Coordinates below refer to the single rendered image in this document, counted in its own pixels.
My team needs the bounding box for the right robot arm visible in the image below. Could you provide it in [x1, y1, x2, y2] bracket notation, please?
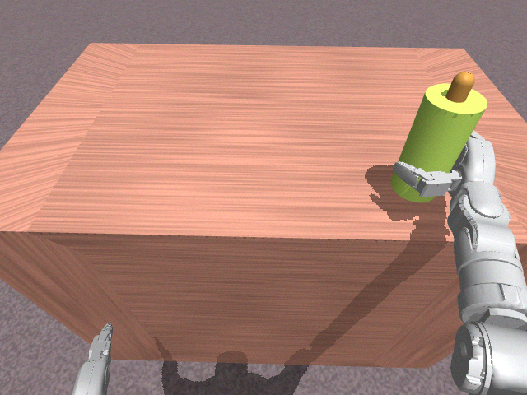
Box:
[447, 181, 527, 395]

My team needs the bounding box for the left robot hand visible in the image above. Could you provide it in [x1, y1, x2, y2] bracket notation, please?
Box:
[72, 323, 113, 395]

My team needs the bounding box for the bottle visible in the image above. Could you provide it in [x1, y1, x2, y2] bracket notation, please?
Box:
[390, 72, 487, 202]

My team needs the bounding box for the right robot hand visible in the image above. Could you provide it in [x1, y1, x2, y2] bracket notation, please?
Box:
[394, 131, 496, 198]

